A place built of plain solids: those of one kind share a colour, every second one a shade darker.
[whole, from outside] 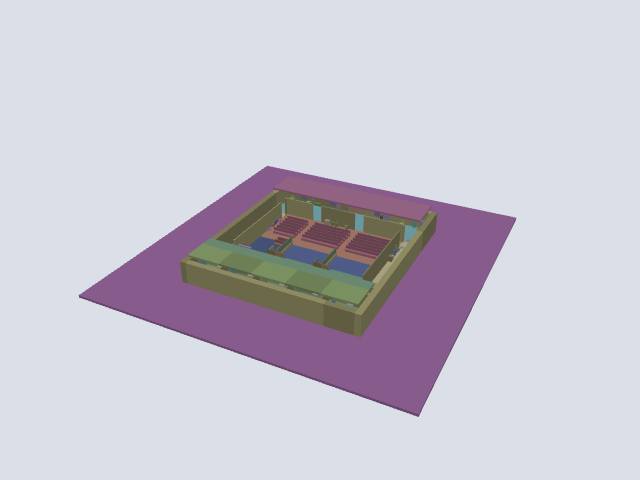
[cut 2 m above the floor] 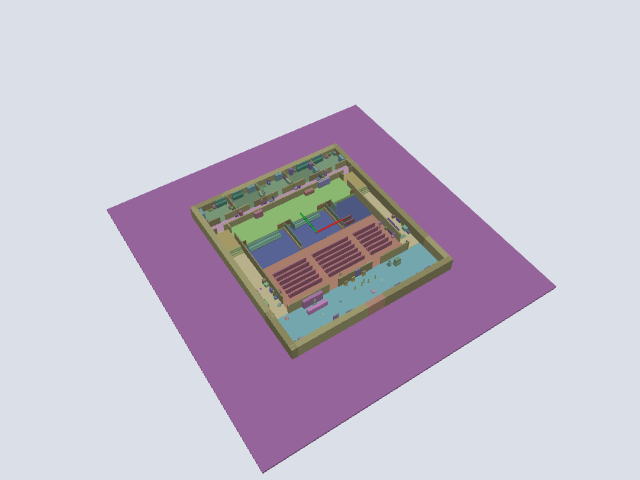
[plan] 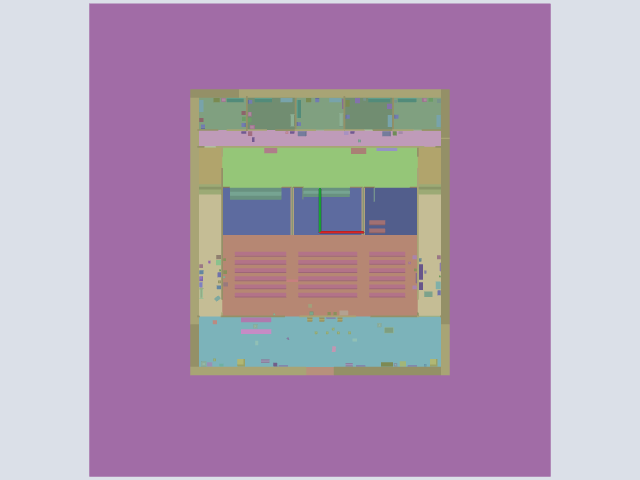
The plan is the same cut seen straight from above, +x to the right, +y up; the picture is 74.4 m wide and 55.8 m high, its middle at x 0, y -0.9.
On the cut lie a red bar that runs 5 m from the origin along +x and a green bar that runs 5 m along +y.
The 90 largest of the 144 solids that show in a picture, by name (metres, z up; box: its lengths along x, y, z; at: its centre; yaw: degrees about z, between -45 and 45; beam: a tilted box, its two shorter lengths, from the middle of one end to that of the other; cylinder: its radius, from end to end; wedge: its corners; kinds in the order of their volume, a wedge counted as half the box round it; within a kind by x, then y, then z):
{
 "ground_under_all_1": {"box": [53.68, 55.02, 0.4], "at": [0.0, -0.93, -0.75]},
 "wall_1": {"box": [1.0, 7.75, 3.82], "at": [-14.58, -12.76, 1.31]},
 "wall_2": {"box": [1.0, 21.52, 3.82], "at": [-14.58, 0.07, 1.31]},
 "wall_3": {"box": [1.0, 3.75, 3.82], "at": [-14.58, 10.91, 1.31]},
 "wall_4": {"box": [1.0, 5.65, 3.82], "at": [-14.58, 13.81, 1.31]},
 "wall_5": {"box": [2.46, 0.2, 3.82], "at": [-13.05, 11.88, 1.31]},
 "wall_6": {"box": [2.46, 0.2, 3.82], "at": [-13.05, 11.88, 1.31]},
 "wall_7": {"box": [0.2, 15.31, 3.82], "at": [-11.38, -0.18, 1.31]},
 "wall_8": {"box": [7.47, 1.0, 3.82], "at": [-11.34, 16.14, 1.31]},
 "wall_9": {"box": [2.46, 0.2, 3.82], "at": [-9.63, 11.88, 1.31]},
 "wall_10": {"box": [0.2, 4.05, 3.82], "at": [-8.51, 13.81, 1.31]},
 "wall_11": {"box": [13.48, 1.0, 3.82], "at": [-8.34, -16.14, 1.31]},
 "wall_12": {"box": [7.5, 0.2, 3.82], "at": [-7.83, -9.79, 1.31]},
 "wall_13": {"box": [7.4, 0.2, 3.82], "at": [-7.78, -9.79, 1.31]},
 "wall_14": {"box": [2.46, 0.2, 3.82], "at": [-7.38, 11.88, 1.31]},
 "wall_15": {"box": [7.47, 1.0, 3.82], "at": [-5.67, 16.14, 1.31]},
 "wall_16": {"box": [2.46, 0.2, 3.82], "at": [-3.96, 11.88, 1.31]},
 "wall_17": {"box": [0.2, 4.05, 3.82], "at": [-2.83, 13.81, 1.31]},
 "wall_18": {"box": [2.46, 0.2, 3.82], "at": [-1.71, 11.88, 1.31]},
 "wall_19": {"box": [24.25, 0.2, 3.82], "at": [0.0, 9.94, 1.31]},
 "wall_20": {"box": [22.95, 0.2, 3.82], "at": [0.0, 9.94, 1.31]},
 "wall_21": {"box": [7.47, 1.0, 3.82], "at": [0.0, 16.14, 1.31]},
 "wall_22": {"box": [6.55, 0.2, 3.82], "at": [0.9, -9.79, 1.31]},
 "wall_23": {"box": [6.55, 0.2, 3.82], "at": [0.9, -9.79, 1.31]},
 "wall_24": {"box": [4.72, 0.2, 3.82], "at": [2.83, 11.88, 1.31]},
 "wall_25": {"box": [0.2, 4.05, 3.82], "at": [2.83, 13.81, 1.31]},
 "wall_26": {"box": [2.46, 0.2, 3.82], "at": [3.96, 11.88, 1.31]},
 "wall_27": {"box": [7.47, 1.0, 3.82], "at": [5.67, 16.14, 1.31]},
 "wall_28": {"box": [2.46, 0.2, 3.82], "at": [7.38, 11.88, 1.31]},
 "wall_29": {"box": [13.48, 1.0, 3.82], "at": [8.34, -16.14, 1.31]},
 "wall_30": {"box": [0.2, 4.05, 3.82], "at": [8.51, 13.81, 1.31]},
 "wall_31": {"box": [5.6, 0.2, 3.82], "at": [8.68, -9.79, 1.31]},
 "wall_32": {"box": [5.7, 0.2, 3.82], "at": [8.72, -9.79, 1.31]},
 "wall_33": {"box": [2.46, 0.2, 3.82], "at": [9.63, 11.88, 1.31]},
 "wall_34": {"box": [7.47, 1.0, 3.82], "at": [11.34, 16.14, 1.31]},
 "wall_35": {"box": [0.2, 15.31, 3.82], "at": [11.38, -0.18, 1.31]},
 "wall_36": {"box": [2.46, 0.2, 3.82], "at": [13.05, 11.88, 1.31]},
 "wall_37": {"box": [1.0, 7.75, 3.82], "at": [14.58, -12.76, 1.31]},
 "wall_38": {"box": [1.0, 21.52, 3.82], "at": [14.58, 0.07, 1.31]},
 "wall_39": {"box": [1.0, 5.65, 3.82], "at": [14.58, 13.81, 1.31]},
 "floor_dressing_1": {"box": [5.67, 3.85, 1.21], "at": [-11.34, 13.81, 0.01]},
 "floor_dressing_2": {"box": [5.67, 3.85, 1.21], "at": [-5.67, 13.81, 0.01]},
 "floor_dressing_3": {"box": [5.67, 3.85, 1.21], "at": [0.0, 13.81, 0.01]},
 "floor_dressing_4": {"box": [5.67, 3.85, 1.21], "at": [5.67, 13.81, 0.01]},
 "floor_dressing_5": {"box": [5.67, 3.85, 1.21], "at": [11.34, 13.81, 0.01]},
 "floor_stage_1": {"box": [22.75, 4.75, 1.21], "at": [0.0, 7.56, 0.01]},
 "floor_parterre_1": {"box": [22.75, 9.46, 0.6], "at": [0.0, -5.05, -0.3]},
 "floor_foyer_1": {"box": [28.35, 5.95, 0.6], "at": [0.0, -12.76, -0.3]},
 "floor_lift_1": {"box": [7.95, 5.51, 0.6], "at": [-7.4, 2.43, -0.3]},
 "floor_lift_2": {"box": [7.85, 5.51, 0.6], "at": [0.9, 2.43, -0.3]},
 "floor_lift_3": {"box": [6.15, 5.51, 0.6], "at": [8.3, 2.43, -0.3]},
 "floor_back_corridor_1": {"box": [28.35, 1.95, 1.21], "at": [0.0, 10.91, 0.01]},
 "ceil_foyer_1": {"box": [28.35, 5.95, 0.3], "at": [0.0, -12.76, 4.55]},
 "floor_promenade_1": {"box": [2.8, 14.17, 0.6], "at": [-12.78, -2.7, -0.3]},
 "floor_promenade_2": {"box": [2.8, 14.17, 0.6], "at": [12.78, -2.7, -0.3]},
 "ceil_dressing_1": {"box": [5.67, 3.85, 0.3], "at": [-11.34, 13.81, 4.01]},
 "ceil_dressing_2": {"box": [5.67, 3.85, 0.3], "at": [-5.67, 13.81, 4.01]},
 "ceil_dressing_3": {"box": [5.67, 3.85, 0.3], "at": [0.0, 13.81, 4.01]},
 "ceil_dressing_4": {"box": [5.67, 3.85, 0.3], "at": [5.67, 13.81, 4.01]},
 "ceil_dressing_5": {"box": [5.67, 3.85, 0.3], "at": [11.34, 13.81, 4.01]},
 "floor_walk_1": {"box": [2.8, 4.35, 1.21], "at": [-12.78, 7.76, 0.01]},
 "floor_walk_2": {"box": [2.8, 4.35, 1.21], "at": [12.78, 7.76, 0.01]},
 "ceil_back_corridor_1": {"box": [28.35, 1.95, 0.3], "at": [0.0, 10.91, 4.01]},
 "seats_parterre_1": {"box": [6.0, 0.44, 0.46], "at": [-6.92, -7.25, 0.22]},
 "seats_parterre_2": {"box": [6.0, 0.44, 0.46], "at": [-6.92, -6.3, 0.22]},
 "seats_parterre_3": {"box": [6.0, 0.44, 0.46], "at": [-6.92, -5.35, 0.22]},
 "seats_parterre_4": {"box": [6.0, 0.44, 0.46], "at": [-6.92, -4.4, 0.22]},
 "seats_parterre_5": {"box": [6.0, 0.44, 0.46], "at": [-6.92, -3.45, 0.22]},
 "seats_parterre_6": {"box": [6.0, 0.44, 0.46], "at": [-6.92, -2.5, 0.22]},
 "seats_parterre_7": {"box": [6.85, 0.44, 0.46], "at": [0.9, -7.25, 0.22]},
 "seats_parterre_8": {"box": [6.85, 0.44, 0.46], "at": [0.9, -6.3, 0.22]},
 "seats_parterre_9": {"box": [6.85, 0.44, 0.46], "at": [0.9, -5.35, 0.22]},
 "seats_parterre_10": {"box": [6.85, 0.44, 0.46], "at": [0.9, -4.4, 0.22]},
 "seats_parterre_11": {"box": [6.85, 0.44, 0.46], "at": [0.9, -3.45, 0.22]},
 "seats_parterre_12": {"box": [6.85, 0.44, 0.46], "at": [0.9, -2.5, 0.22]},
 "tread_1": {"box": [6.0, 0.47, 0.75], "at": [-7.47, 4.01, -0.22]},
 "tread_2": {"box": [6.0, 0.47, 0.91], "at": [-7.47, 4.48, -0.15]},
 "tread_3": {"box": [6.0, 0.47, 1.06], "at": [-7.47, 4.95, -0.07]},
 "tread_4": {"box": [5.4, 0.36, 0.75], "at": [0.78, 4.29, -0.22]},
 "tread_5": {"box": [5.4, 0.36, 0.91], "at": [0.78, 4.64, -0.15]},
 "tread_6": {"box": [5.4, 0.36, 1.06], "at": [0.78, 5.0, -0.07]},
 "door_leaf_1": {"box": [3.2, 0.97, 3.87], "at": [0.0, -16.15, 1.33]},
 "floor_tongue_1": {"box": [0.4, 5.51, 1.21], "at": [-3.23, 2.43, 0.01]},
 "floor_tongue_2": {"box": [0.4, 5.51, 1.21], "at": [5.03, 2.43, 0.01]},
 "cloakroom_foyer_1": {"box": [3.5, 0.55, 1.0], "at": [-7.42, -11.54, 0.5]},
 "cloakroom_foyer_2": {"box": [3.5, 0.55, 1.75], "at": [-7.42, -10.19, 0.87]},
 "flats_stage_1": {"box": [2.4, 0.35, 3.6], "at": [7.78, 9.63, 2.41]},
 "rail_tongue_1": {"box": [0.12, 5.51, 2.26], "at": [-3.23, 2.43, 0.53]},
 "rail_tongue_2": {"box": [0.12, 5.51, 2.26], "at": [5.03, 2.43, 0.53]},
 "lockers_promenade_1": {"box": [0.48, 1.8, 1.8], "at": [11.74, -4.62, 0.9]}
}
